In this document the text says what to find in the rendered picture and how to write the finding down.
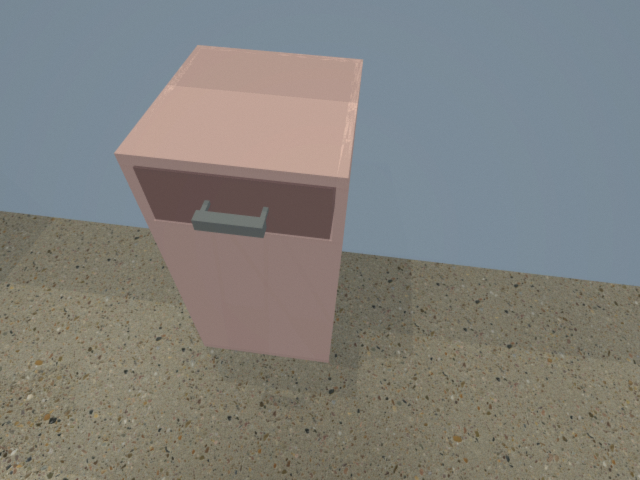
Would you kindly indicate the handle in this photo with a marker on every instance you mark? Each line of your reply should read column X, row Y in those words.
column 204, row 220

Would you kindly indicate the cabinet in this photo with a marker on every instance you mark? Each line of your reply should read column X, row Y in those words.
column 264, row 115

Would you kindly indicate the drawer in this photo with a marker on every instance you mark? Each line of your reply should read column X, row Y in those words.
column 294, row 208

